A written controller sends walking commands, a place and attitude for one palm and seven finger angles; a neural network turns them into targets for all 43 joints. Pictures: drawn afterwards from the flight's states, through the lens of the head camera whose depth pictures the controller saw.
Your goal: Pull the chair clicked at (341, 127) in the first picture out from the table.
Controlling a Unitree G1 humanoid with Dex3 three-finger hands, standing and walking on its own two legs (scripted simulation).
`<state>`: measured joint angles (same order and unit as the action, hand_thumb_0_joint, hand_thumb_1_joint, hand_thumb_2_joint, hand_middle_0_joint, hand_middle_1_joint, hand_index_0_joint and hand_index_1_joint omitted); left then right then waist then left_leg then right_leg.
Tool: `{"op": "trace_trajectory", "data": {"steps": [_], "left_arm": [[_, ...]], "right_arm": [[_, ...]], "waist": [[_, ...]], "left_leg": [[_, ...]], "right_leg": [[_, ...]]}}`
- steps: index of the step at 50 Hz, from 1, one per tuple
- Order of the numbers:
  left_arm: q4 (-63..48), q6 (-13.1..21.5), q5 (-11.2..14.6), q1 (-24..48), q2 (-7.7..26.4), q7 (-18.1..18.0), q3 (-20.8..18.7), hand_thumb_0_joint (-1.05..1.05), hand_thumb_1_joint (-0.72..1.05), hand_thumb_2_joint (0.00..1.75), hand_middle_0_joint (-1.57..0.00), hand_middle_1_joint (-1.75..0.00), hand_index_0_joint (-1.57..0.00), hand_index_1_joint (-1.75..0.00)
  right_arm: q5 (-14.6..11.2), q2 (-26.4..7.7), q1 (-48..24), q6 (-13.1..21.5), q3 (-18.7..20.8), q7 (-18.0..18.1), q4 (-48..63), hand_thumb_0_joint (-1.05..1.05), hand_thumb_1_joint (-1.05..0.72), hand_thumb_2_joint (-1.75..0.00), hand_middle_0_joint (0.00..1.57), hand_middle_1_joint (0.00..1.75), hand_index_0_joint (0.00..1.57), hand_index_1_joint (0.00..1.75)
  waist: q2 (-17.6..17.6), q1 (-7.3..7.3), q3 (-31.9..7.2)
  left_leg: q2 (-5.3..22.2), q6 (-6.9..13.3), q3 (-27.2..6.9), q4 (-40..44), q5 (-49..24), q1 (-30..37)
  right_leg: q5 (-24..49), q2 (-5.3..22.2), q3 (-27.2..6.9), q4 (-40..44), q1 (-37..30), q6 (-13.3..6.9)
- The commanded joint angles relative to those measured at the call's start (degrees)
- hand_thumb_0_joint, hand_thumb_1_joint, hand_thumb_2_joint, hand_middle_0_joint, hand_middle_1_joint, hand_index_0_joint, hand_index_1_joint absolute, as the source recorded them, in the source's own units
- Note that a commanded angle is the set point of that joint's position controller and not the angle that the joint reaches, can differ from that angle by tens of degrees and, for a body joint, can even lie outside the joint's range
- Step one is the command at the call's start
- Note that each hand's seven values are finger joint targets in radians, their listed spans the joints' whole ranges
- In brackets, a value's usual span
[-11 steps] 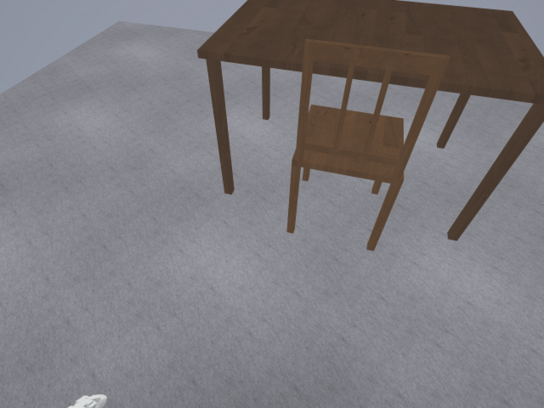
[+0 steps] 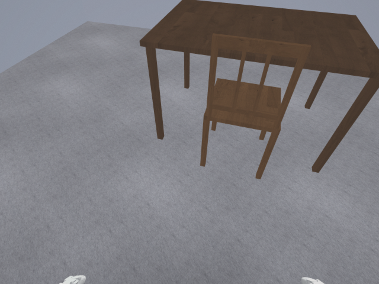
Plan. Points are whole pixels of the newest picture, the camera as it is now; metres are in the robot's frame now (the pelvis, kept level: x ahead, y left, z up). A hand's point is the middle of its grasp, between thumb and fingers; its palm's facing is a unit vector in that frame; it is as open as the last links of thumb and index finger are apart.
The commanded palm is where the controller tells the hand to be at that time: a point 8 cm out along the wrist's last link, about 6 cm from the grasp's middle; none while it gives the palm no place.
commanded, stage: stand and wait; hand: left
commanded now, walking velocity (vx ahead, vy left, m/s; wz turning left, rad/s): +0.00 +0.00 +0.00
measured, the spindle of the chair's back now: (238, 81) +0.98 -0.16 -0.09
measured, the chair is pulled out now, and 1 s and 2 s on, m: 0.00 0.00 0.00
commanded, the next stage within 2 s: look at it before walking up in 0.60 s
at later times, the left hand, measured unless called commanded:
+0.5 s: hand out of the picture +0.06 +0.24 -0.15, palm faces -0.02 -0.94 -0.35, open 7.4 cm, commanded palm none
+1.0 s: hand out of the picture +0.06 +0.23 -0.15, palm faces -0.02 -0.94 -0.34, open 7.4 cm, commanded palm none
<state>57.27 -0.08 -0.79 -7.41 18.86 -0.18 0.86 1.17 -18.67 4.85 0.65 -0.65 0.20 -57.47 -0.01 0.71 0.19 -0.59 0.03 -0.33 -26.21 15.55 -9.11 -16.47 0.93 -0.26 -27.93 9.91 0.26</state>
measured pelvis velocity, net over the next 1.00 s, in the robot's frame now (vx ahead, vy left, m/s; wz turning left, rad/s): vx -0.01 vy -0.01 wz -0.01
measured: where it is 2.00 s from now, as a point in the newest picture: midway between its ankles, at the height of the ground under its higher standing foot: outside the picture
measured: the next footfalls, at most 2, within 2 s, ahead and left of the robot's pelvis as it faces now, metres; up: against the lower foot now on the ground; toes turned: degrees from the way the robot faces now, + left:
none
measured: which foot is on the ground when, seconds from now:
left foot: down 0.00-1.00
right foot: down 0.00-1.00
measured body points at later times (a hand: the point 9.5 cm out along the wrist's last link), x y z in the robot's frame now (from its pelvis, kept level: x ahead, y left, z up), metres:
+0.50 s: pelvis -0.01 -0.01 +0.00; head -0.01 -0.01 +0.45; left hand +0.06 +0.29 -0.13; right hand +0.06 -0.31 -0.13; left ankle -0.02 +0.12 -0.74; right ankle -0.02 -0.12 -0.74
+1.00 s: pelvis -0.01 -0.01 +0.01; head -0.02 -0.01 +0.46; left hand +0.07 +0.28 -0.13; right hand +0.06 -0.31 -0.13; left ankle -0.02 +0.12 -0.74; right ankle -0.02 -0.12 -0.74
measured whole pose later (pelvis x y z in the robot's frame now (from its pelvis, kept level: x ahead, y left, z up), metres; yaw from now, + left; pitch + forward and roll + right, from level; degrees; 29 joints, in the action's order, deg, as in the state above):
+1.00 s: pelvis -0.01 -0.01 +0.01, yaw -1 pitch -2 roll +0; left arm 62.1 0.4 -0.7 -8.2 19.2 -0.1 0.2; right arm 0.8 -19.1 7.6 0.8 -0.5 0.4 -63.5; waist -0.3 0.2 0.9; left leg 1.0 -1.3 -0.3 -21.3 12.0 -7.5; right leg -12.7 -0.6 -0.3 -23.0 8.5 -0.9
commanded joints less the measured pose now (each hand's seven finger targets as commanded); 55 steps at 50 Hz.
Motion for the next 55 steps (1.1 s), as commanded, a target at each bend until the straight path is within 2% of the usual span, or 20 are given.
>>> {"op": "trace_trajectory", "data": {"steps": [1,14,16,20,30,38,41,47,53,55], "left_arm": [[-3.36,1.52,0.06,2.18,12.59,-0.58,-3.27,0.0,0.9,0.9,-0.2,-0.3,-0.2,-0.3],[-0.74,1.8,0.26,1.13,12.73,-0.59,-3.38,0.0,0.9,0.9,-0.2,-0.3,-0.2,-0.3],[-0.24,1.7,0.34,1.29,12.64,-0.57,-3.27,0.0,0.9,0.9,-0.2,-0.3,-0.2,-0.3],[0.5,1.74,0.32,1.11,12.74,-0.57,-3.28,0.0,0.9,0.9,-0.2,-0.3,-0.2,-0.3],[0.83,1.69,0.22,1.8,12.76,-0.5,-3.16,0.0,0.9,0.9,-0.2,-0.3,-0.2,-0.3],[0.9,1.82,0.22,1.84,12.63,-0.5,-3.21,0.0,0.9,0.9,-0.2,-0.3,-0.2,-0.3],[0.85,1.71,0.18,1.96,12.5,-0.46,-3.2,0.0,0.9,0.9,-0.2,-0.3,-0.2,-0.3],[0.98,1.83,0.16,1.51,12.48,-0.46,-3.27,0.0,0.9,0.9,-0.2,-0.3,-0.2,-0.3],[1.35,1.71,0.14,1.48,12.42,-0.4,-3.12,0.0,0.9,0.9,-0.2,-0.3,-0.2,-0.3],[1.3,1.79,0.17,1.1,12.33,-0.41,-3.18,0.0,0.9,0.9,-0.2,-0.3,-0.2,-0.3]], "right_arm": [[-0.32,-11.89,-2.41,1.39,2.96,0.67,2.98,0.0,-0.9,-0.9,0.2,0.3,0.2,0.3],[-0.59,-12.02,-0.92,1.42,2.68,0.76,-0.12,0.0,-0.9,-0.9,0.2,0.3,0.2,0.3],[-0.58,-12.11,-0.75,1.49,2.52,0.81,-0.65,0.0,-0.9,-0.9,0.2,0.3,0.2,0.3],[-0.64,-12.11,-0.4,1.4,2.49,0.78,-1.39,0.0,-0.9,-0.9,0.2,0.3,0.2,0.3],[-0.58,-12.27,0.16,1.41,2.52,0.68,-2.31,0.0,-0.9,-0.9,0.2,0.3,0.2,0.3],[-0.6,-12.14,0.11,1.59,2.49,0.69,-2.45,0.0,-0.9,-0.9,0.2,0.3,0.2,0.3],[-0.63,-12.05,0.07,1.59,2.51,0.68,-2.47,0.0,-0.9,-0.9,0.2,0.3,0.2,0.3],[-0.65,-11.98,0.13,1.64,2.46,0.7,-2.6,0.0,-0.9,-0.9,0.2,0.3,0.2,0.3],[-0.69,-11.99,-0.02,1.55,2.43,0.71,-2.67,0.0,-0.9,-0.9,0.2,0.3,0.2,0.3],[-0.68,-12.08,0.06,1.59,2.4,0.76,-2.7,0.0,-0.9,-0.9,0.2,0.3,0.2,0.3]], "waist": [[-0.62,-0.77,-2.88],[-0.04,-0.6,-3.29],[0.73,-0.61,-2.72],[-0.5,-0.57,-2.32],[-0.27,-0.67,-1.04],[-0.09,-0.67,-1.63],[-0.1,-0.61,-0.97],[-0.15,-0.6,-2.09],[0.13,-0.6,-0.82],[0.15,-0.56,-1.5]], "left_leg": [[6.14,2.13,-4.28,4.39,-11.75,-0.15],[6.79,1.62,-4.29,5.43,-11.88,0.63],[6.86,1.62,-4.44,6.03,-11.6,0.28],[6.88,1.53,-4.51,6.41,-10.49,0.29],[7.03,1.36,-4.64,7.64,-8.58,0.13],[7.21,1.22,-4.65,7.86,-10.46,0.74],[7.18,1.32,-4.89,8.29,-9.33,0.27],[7.28,1.26,-4.8,8.04,-10.57,1.08],[7.3,1.26,-4.87,8.63,-9.35,0.74],[7.34,1.27,-4.79,8.29,-10.52,1.41]], "right_leg": [[13.17,5.75,-5.79,5.11,-0.39,-2.46],[14.2,6.09,-6.24,6.76,-2.03,-2.72],[13.83,5.95,-6.34,6.93,-2.15,-2.62],[12.51,6.08,-6.67,7.76,-1.95,-2.66],[8.98,5.8,-6.99,9.08,-0.56,-2.48],[11.84,5.73,-6.99,8.86,-1.28,-2.45],[10.09,5.63,-6.82,9.13,-0.86,-2.33],[11.59,5.74,-6.91,9.22,-1.54,-2.34],[10.07,5.66,-6.87,9.78,-0.78,-2.23],[11.43,5.82,-6.84,9.65,-1.11,-2.28]]}}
